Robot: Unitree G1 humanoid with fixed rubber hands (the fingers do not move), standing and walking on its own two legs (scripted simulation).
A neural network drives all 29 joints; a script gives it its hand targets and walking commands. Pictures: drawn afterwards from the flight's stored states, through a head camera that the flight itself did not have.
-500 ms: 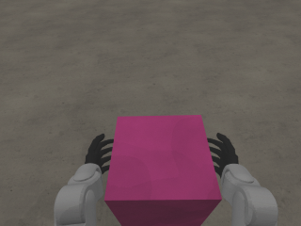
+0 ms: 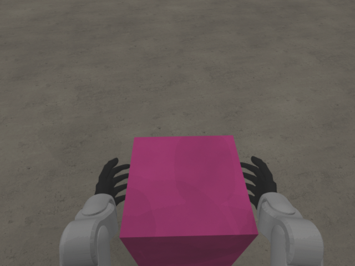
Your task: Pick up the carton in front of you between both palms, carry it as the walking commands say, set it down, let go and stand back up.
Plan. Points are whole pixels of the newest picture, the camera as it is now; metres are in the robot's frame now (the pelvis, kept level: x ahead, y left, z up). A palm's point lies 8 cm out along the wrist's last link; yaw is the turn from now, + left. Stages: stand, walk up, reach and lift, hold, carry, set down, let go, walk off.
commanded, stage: carry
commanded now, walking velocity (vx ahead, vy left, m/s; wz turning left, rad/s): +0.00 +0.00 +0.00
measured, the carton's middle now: (184, 206) +0.25 +0.00 -0.01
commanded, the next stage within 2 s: none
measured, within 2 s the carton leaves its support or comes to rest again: neither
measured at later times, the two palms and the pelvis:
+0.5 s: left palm (121, 96) +0.50 +0.16 +0.10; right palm (235, 90) +0.52 -0.14 +0.10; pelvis +0.28 -0.01 +0.00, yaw +3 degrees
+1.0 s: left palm (113, 67) +0.59 +0.19 +0.12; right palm (221, 61) +0.62 -0.11 +0.12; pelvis +0.37 +0.02 +0.03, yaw +6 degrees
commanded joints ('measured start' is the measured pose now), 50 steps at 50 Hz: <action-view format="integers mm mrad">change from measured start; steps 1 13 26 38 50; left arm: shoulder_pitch -309 -251 -365 -389 -372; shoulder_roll -848 -657 -747 -752 -684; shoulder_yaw -665 -620 -640 -640 -624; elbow -29 -45 -73 -79 -97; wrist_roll -247 -243 -296 -275 -252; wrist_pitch -72 -22 -19 -19 -6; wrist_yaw -132 -97 -127 -107 -104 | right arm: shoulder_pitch -332 -315 -375 -376 -337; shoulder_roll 861 634 752 788 692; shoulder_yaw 679 612 638 625 582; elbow -87 -173 -127 -89 -85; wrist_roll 284 229 252 281 237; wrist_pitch -34 11 5 9 14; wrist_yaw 160 102 113 115 116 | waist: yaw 15 47 36 28 24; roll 97 -200 71 33 256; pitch -209 -326 -269 -276 -125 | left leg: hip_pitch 364 -29 244 303 565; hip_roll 259 -28 115 111 195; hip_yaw -250 -73 -175 -154 -194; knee -316 376 -19 11 -116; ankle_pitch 195 -162 601 772 1088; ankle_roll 52 -125 -95 -85 -35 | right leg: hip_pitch -214 557 280 231 -104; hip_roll -45 -263 -91 -23 29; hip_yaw -19 207 -69 -110 -66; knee -262 -728 -650 -645 -345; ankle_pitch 153 1332 837 656 -95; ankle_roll -5 -172 -9 28 9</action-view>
